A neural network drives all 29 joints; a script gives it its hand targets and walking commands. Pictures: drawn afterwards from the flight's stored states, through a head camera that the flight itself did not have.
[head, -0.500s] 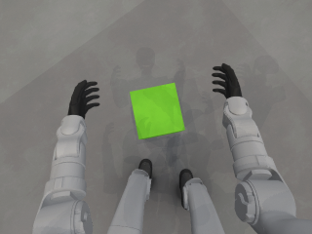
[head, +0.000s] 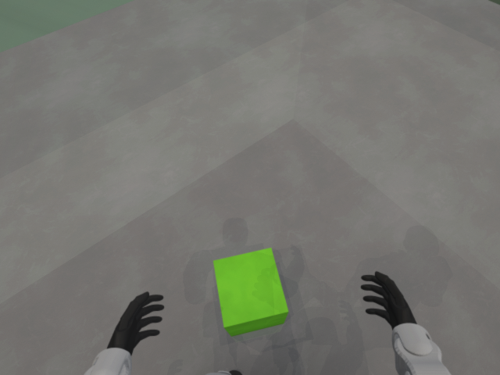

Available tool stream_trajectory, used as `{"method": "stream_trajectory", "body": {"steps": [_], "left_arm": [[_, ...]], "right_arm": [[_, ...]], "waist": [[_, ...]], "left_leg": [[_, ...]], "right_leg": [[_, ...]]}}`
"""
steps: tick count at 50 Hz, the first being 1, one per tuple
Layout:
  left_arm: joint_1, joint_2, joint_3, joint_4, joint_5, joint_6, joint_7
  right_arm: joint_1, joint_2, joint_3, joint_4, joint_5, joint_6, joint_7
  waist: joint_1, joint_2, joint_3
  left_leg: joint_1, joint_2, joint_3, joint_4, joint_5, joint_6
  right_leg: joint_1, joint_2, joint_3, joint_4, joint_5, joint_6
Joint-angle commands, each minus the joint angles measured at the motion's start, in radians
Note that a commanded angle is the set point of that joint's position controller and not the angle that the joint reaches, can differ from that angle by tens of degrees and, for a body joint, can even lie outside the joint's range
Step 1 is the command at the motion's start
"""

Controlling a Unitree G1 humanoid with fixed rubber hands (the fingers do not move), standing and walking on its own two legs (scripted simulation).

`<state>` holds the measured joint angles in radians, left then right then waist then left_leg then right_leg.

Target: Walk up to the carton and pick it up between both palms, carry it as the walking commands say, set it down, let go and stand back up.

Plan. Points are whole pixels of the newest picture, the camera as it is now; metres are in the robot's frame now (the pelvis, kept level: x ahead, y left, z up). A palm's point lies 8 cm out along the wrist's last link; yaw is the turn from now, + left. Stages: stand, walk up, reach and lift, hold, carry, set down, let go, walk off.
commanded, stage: let go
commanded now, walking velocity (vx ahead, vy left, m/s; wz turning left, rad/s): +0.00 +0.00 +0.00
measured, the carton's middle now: (250, 293) +0.38 +0.05 -0.64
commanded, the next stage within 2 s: stand in 0.60 s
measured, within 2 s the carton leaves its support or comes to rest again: neither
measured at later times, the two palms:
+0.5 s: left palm (121, 346) +0.17 +0.23 -0.06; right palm (432, 356) +0.16 -0.24 -0.06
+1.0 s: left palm out of the picture +0.11 +0.28 -0.11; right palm out of the picture +0.13 -0.24 -0.11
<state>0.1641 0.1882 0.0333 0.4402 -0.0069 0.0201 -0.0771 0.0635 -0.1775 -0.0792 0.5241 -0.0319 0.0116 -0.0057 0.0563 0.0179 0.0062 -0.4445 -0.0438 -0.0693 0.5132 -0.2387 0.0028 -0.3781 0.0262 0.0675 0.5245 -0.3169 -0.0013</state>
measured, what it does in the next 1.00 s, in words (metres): stands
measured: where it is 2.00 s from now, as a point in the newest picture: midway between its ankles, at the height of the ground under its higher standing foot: outside the picture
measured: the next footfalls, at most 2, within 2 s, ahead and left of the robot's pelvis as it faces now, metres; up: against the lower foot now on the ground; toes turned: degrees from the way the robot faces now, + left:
none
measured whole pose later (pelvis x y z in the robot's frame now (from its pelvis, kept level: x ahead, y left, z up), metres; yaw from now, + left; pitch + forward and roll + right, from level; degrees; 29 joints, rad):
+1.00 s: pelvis +0.04 +0.01 -0.01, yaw +4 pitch +4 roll +1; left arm 0.33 0.29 0.01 0.68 0.02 -0.03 0.05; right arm 0.36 -0.24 -0.02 0.74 -0.02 -0.05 -0.01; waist 0.02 -0.03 -0.10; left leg -0.33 -0.08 -0.10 0.63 -0.36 0.02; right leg -0.22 -0.03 -0.03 0.59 -0.45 0.01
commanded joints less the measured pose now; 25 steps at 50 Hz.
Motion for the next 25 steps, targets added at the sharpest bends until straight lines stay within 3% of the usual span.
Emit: {"method": "stream_trajectory", "body": {"steps": [1, 6, 15, 25], "left_arm": [[0.012, 0.11, 0.021, -0.104, -0.001, -0.016, 0.005], [0.037, 0.11, 0.016, -0.101, 0.01, 0.007, 0.007], [0.021, 0.123, 0.046, -0.097, 0.03, 0.086, 0.009], [0.016, 0.115, 0.016, -0.135, 0.033, 0.182, 0.053]], "right_arm": [[0.035, -0.079, 0.003, -0.117, 0.007, -0.019, 0.01], [0.094, -0.079, 0.018, -0.137, 0.014, 0.004, 0.031], [0.113, -0.096, 0.016, -0.151, 0.022, 0.07, 0.062], [0.122, -0.119, 0.016, -0.146, 0.052, 0.066, 0.036]], "waist": [[-0.019, -0.054, -0.211], [-0.029, -0.065, -0.106], [-0.045, -0.033, 0.013], [-0.038, -0.04, -0.011]], "left_leg": [[0.313, -0.008, 0.026, -0.056, 0.348, -0.024], [0.346, -0.015, 0.039, -0.089, 0.279, -0.017], [0.395, -0.026, 0.053, -0.102, 0.214, -0.012], [0.392, -0.018, 0.057, -0.084, 0.233, -0.037]], "right_leg": [[0.144, 0.006, -0.021, -0.107, 0.36, 0.033], [0.195, -0.01, -0.026, -0.155, 0.338, 0.034], [0.205, -0.016, -0.031, -0.168, 0.29, 0.021], [0.255, 0.001, -0.037, -0.124, 0.36, 0.021]]}}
